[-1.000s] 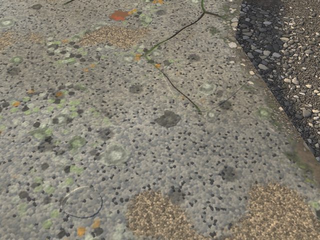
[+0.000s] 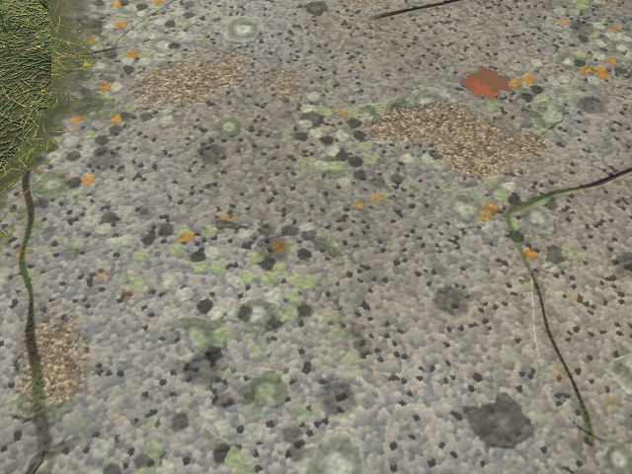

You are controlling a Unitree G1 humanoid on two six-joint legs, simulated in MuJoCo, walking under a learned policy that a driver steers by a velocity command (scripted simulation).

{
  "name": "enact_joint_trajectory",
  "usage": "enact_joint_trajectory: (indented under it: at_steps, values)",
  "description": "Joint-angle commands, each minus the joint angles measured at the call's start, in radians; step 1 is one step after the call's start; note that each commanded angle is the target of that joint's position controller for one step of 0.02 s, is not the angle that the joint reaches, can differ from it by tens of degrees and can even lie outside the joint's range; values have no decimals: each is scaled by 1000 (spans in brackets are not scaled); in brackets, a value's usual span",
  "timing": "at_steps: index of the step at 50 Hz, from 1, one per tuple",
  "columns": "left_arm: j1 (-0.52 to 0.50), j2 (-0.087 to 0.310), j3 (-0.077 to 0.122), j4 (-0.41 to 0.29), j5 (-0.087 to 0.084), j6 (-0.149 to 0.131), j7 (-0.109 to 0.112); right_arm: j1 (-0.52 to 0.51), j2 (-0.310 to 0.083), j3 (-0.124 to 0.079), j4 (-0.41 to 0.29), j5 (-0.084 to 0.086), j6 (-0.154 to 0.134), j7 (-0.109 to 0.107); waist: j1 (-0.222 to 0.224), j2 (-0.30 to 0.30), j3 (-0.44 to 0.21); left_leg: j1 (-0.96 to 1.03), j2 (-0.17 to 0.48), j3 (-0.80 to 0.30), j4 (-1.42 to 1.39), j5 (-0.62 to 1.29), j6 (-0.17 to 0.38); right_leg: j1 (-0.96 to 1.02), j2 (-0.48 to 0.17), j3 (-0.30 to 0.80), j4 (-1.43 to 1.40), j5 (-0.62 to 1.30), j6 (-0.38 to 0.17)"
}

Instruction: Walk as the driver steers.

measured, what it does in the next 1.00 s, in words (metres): walks ahead: right foot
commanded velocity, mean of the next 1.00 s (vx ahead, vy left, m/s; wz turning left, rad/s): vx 0.05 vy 0.00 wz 0.10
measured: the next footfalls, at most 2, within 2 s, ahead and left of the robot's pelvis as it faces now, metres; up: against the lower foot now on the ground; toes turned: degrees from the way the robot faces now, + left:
right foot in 0.28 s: +0.19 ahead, -0.16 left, +0.00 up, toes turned +4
right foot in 1.60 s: +0.49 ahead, -0.18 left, +0.00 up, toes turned +2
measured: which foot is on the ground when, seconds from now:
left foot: down 0.00-1.00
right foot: up 0.00-0.26, down 0.28-1.00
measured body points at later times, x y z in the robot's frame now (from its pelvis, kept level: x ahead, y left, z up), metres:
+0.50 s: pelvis +0.11 -0.05 +0.00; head +0.13 -0.05 +0.45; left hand +0.25 +0.22 -0.11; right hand +0.25 -0.29 -0.13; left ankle +0.07 +0.06 -0.73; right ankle +0.15 -0.17 -0.73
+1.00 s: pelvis +0.12 -0.06 +0.00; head +0.13 -0.06 +0.45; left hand +0.21 +0.21 -0.13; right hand +0.19 -0.32 -0.14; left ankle +0.07 +0.06 -0.73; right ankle +0.15 -0.17 -0.73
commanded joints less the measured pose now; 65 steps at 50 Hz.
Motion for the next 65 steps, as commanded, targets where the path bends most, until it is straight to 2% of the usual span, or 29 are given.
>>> enact_joint_trajectory:
  at_steps: [1,5,7,10,12,13,14,15,16,17,18,20,22,25,29,37,48,49,52,54,57,60,62,63,64,65]
  values:
    - [125,76,22,-21,9,19,11,-3,-135,-33,-66,-12,-18,-14,43,58,-220,145,274,-211,-141,664,205,6,-17,7,-95,80,16]
    - [63,54,8,-33,10,30,12,-10,-133,-27,-46,-5,-5,-31,23,96,-240,153,243,-156,-139,574,162,36,-12,8,-310,238,29]
    - [23,59,7,-38,5,34,7,-13,-127,-21,-34,-10,3,-35,6,108,-227,148,240,-157,-146,475,147,69,-8,10,-403,298,28]
    - [-15,69,9,-43,4,35,0,-6,-111,-9,-7,-17,9,-30,-12,122,-194,159,253,-191,-129,361,137,108,5,12,-510,282,18]
    - [-11,70,11,-42,8,29,-7,-11,-93,2,8,-11,11,-27,-1,127,-181,168,256,-217,-80,325,121,157,20,4,-605,262,-6]
    - [10,62,10,-34,13,22,-11,-24,-78,10,13,-3,12,-27,24,117,-178,154,238,-215,-47,278,93,226,28,-8,-717,342,-26]
    - [19,74,10,-32,26,15,-13,8,-55,20,25,-6,7,-27,26,83,-179,132,199,-212,-22,195,43,316,-4,29,-810,530,-49]
    - [23,133,19,-40,36,13,-7,67,-37,26,29,-30,-1,-27,-18,-9,-211,98,124,-170,45,38,-10,412,-114,128,-786,798,-87]
    - [-10,132,15,-34,36,19,-3,154,-27,24,49,-30,-3,-29,-80,-141,-230,51,61,-116,64,-190,-52,443,-177,181,-750,837,-182]
    - [-32,65,2,-30,24,25,-7,119,-41,27,51,-30,4,-32,-57,-160,-235,101,77,-98,39,-198,-78,385,-173,196,-773,686,-212]
    - [-56,44,-4,-32,19,28,-15,76,-63,22,49,-25,15,-35,-41,-132,-206,123,82,-100,9,-148,-78,346,-119,155,-776,564,-177]
    - [-48,64,1,-25,15,24,-24,28,-83,15,51,-17,41,-40,-7,-77,-166,119,85,-117,-2,-60,-60,326,-53,89,-757,473,-123]
    - [-30,67,0,-4,14,18,-23,27,-72,16,56,-15,49,-38,-2,-54,-163,136,96,-129,-15,-13,-51,334,-35,67,-744,474,-106]
    - [-29,56,-3,15,10,21,-16,33,-62,16,78,-12,41,-40,7,-25,-171,139,100,-132,-14,47,-54,374,-25,53,-718,543,-108]
    - [-48,54,-3,41,7,30,-11,39,-55,13,110,-10,38,-45,10,8,-162,148,102,-131,-24,73,-63,391,-16,45,-712,544,-115]
    - [-74,48,-4,107,5,43,-9,52,-58,12,179,-9,33,-54,8,20,-122,164,105,-125,-52,52,-72,388,7,32,-738,469,-106]
    - [-69,46,-7,192,5,55,2,64,-50,22,267,-8,22,-60,9,14,-87,156,101,-104,-80,-15,-78,380,26,24,-772,376,-100]
    - [-53,40,-8,206,5,57,3,85,-42,23,283,-7,22,-60,7,13,-103,160,91,-93,-86,-116,-74,383,38,16,-777,258,-101]
    - [-41,63,-1,213,-8,57,9,85,-56,20,282,6,17,-65,9,8,-20,63,78,-96,-69,-498,-28,284,51,35,-783,-201,-131]
    - [-22,61,-1,214,-15,33,6,100,-47,22,279,16,-6,-64,8,-3,31,19,99,-120,-59,-555,-5,245,20,92,-797,-278,-161]
    - [27,68,3,222,-23,-4,-7,108,-29,24,279,23,-44,-53,17,-3,25,10,113,-135,-25,-490,12,267,-24,175,-806,-246,-202]
    - [45,78,4,215,-25,-22,-18,119,-10,28,273,25,-70,-38,8,-38,5,42,99,-114,11,-397,22,279,-56,250,-845,-203,-240]
    - [29,78,1,196,-28,-30,-24,160,-13,28,282,26,-83,-32,-13,-32,-2,98,99,-120,7,-341,39,253,-45,245,-816,-105,-248]
    - [-4,76,0,179,-32,-38,-28,214,-17,26,300,28,-89,-28,-38,-13,-11,159,112,-141,-12,-274,48,217,-27,202,-746,28,-238]
    - [-55,58,-4,151,-34,-51,-34,304,-47,15,336,33,-93,-27,-68,64,-36,298,141,-201,-49,-143,62,119,31,91,-607,223,-204]
    - [-113,27,-12,119,-24,-69,-43,424,-105,-5,382,36,-88,-27,-102,190,-65,504,220,-342,-95,25,96,-68,107,-53,-399,378,-149]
